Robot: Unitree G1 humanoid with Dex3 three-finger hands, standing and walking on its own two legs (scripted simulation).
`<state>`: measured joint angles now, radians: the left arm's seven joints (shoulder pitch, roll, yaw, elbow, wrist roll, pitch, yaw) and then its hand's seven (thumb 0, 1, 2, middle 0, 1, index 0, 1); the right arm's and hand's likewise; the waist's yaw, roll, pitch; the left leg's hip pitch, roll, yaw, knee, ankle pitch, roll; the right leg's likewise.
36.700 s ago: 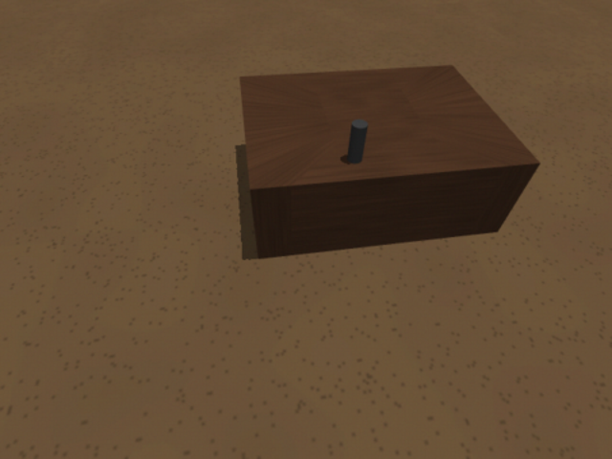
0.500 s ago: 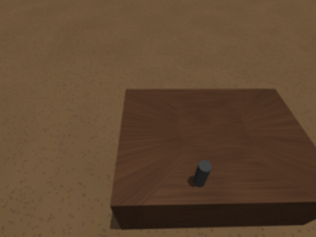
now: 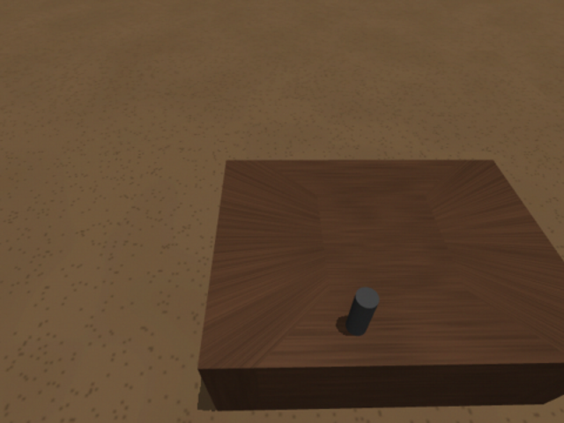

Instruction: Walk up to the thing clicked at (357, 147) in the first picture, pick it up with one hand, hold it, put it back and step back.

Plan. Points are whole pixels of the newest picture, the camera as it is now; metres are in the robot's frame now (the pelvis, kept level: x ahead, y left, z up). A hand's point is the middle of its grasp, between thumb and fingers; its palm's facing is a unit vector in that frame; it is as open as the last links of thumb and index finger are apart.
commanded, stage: stand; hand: right
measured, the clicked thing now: (361, 312) +0.45 -0.19 -0.32
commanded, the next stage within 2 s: step back in 0.82 s
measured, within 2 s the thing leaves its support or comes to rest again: neither
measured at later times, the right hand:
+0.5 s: hand out of the picture +0.06 -0.25 -0.16, palm faces -0.03 +0.94 -0.34, open 7.3 cm
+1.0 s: hand out of the picture +0.07 -0.27 -0.16, palm faces +0.00 +0.93 -0.36, open 7.3 cm
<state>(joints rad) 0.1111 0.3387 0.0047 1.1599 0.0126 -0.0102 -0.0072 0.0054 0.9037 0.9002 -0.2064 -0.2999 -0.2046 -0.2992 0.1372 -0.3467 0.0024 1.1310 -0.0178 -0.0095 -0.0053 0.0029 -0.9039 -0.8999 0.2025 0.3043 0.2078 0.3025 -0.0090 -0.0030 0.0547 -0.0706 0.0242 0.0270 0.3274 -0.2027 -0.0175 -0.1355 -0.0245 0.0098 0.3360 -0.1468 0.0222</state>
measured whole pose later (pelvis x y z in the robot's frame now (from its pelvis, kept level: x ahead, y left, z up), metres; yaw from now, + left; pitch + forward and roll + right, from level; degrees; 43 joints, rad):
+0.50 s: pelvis +0.00 +0.00 +0.00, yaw +0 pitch -3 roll +0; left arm 0.13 0.34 0.00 1.15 0.01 -0.01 -0.01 0.01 0.90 0.90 -0.21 -0.30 -0.20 -0.30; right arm 0.14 -0.35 0.00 1.13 -0.02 -0.01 0.00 0.00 -0.90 -0.90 0.20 0.30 0.21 0.30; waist -0.01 0.00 0.05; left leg -0.08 0.03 0.02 0.32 -0.20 -0.02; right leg -0.14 -0.02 0.01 0.34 -0.15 0.02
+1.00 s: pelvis -0.02 +0.00 -0.01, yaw +0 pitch -1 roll +0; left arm 0.08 0.38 0.04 1.01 0.00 0.02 0.00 0.01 0.90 0.90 -0.21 -0.30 -0.21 -0.30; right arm 0.07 -0.38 -0.04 1.02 0.01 0.03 0.01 0.00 -0.90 -0.90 0.20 0.30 0.21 0.30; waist -0.01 -0.01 0.14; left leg -0.23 0.03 0.02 0.52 -0.27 -0.01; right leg -0.30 -0.02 0.01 0.52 -0.21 0.01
